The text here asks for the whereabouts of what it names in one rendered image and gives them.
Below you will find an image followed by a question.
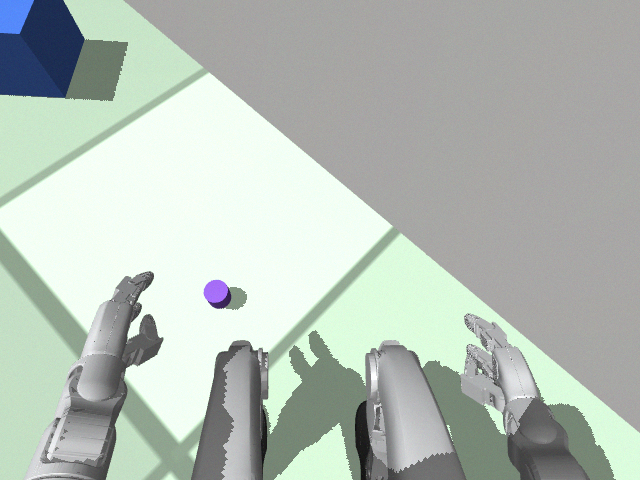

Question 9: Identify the right robot foot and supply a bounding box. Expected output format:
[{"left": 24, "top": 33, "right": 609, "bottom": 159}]
[{"left": 355, "top": 401, "right": 382, "bottom": 480}]

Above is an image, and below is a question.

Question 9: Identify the left robot arm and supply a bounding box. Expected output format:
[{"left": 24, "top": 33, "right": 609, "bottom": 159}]
[{"left": 23, "top": 354, "right": 127, "bottom": 480}]

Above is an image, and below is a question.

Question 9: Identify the right robot arm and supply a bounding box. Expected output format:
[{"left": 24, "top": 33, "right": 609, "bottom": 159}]
[{"left": 503, "top": 398, "right": 590, "bottom": 480}]

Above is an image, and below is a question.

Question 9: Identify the left robot hand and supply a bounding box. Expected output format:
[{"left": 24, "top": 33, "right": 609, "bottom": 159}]
[{"left": 80, "top": 271, "right": 164, "bottom": 368}]

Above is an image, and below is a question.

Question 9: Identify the right robot hand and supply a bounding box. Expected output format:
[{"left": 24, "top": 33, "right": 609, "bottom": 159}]
[{"left": 460, "top": 314, "right": 540, "bottom": 414}]

